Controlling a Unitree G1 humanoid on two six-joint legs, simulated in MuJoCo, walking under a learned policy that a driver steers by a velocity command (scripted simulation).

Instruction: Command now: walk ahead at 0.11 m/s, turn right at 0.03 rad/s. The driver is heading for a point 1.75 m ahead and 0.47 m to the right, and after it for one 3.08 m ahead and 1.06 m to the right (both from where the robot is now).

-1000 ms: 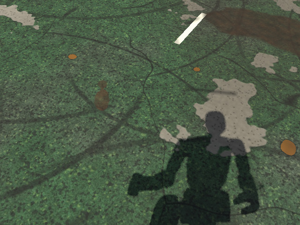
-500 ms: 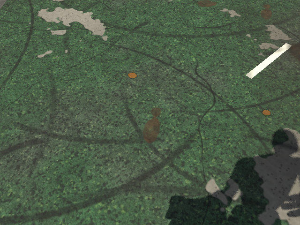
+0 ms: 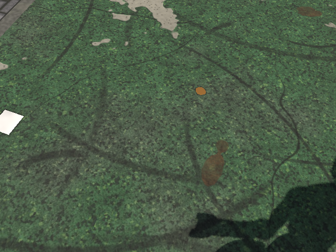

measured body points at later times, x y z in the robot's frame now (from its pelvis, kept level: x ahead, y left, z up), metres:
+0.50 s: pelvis +0.06 -0.05 +0.01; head +0.10 -0.09 +0.46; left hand +0.24 +0.22 -0.09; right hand +0.16 -0.37 -0.10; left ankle +0.09 +0.10 -0.67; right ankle +0.03 -0.15 -0.74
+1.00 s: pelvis +0.07 -0.02 +0.01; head +0.11 -0.03 +0.45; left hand +0.33 +0.16 -0.11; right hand +0.04 -0.32 -0.11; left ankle +0.13 +0.08 -0.74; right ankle -0.01 -0.15 -0.71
